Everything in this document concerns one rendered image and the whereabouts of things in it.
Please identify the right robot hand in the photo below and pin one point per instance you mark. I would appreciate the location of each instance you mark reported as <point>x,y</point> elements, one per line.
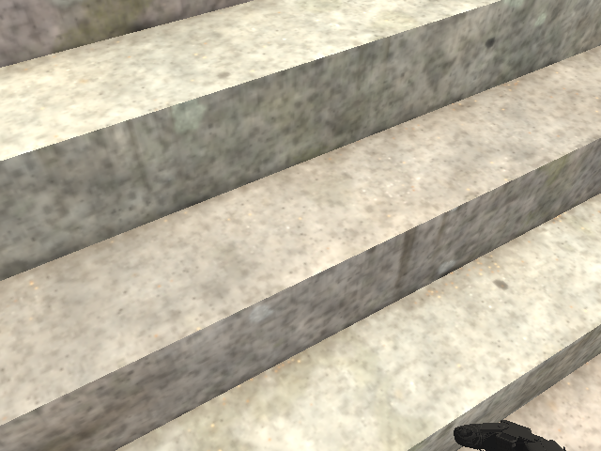
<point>503,436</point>

